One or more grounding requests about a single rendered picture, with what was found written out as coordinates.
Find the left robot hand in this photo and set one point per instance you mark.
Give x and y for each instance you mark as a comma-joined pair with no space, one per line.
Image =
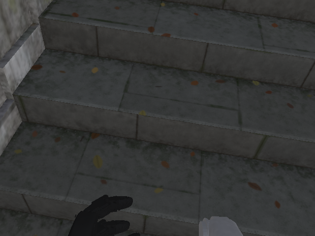
85,223

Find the robot right thigh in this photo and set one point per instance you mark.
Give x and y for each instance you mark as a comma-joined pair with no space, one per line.
218,226

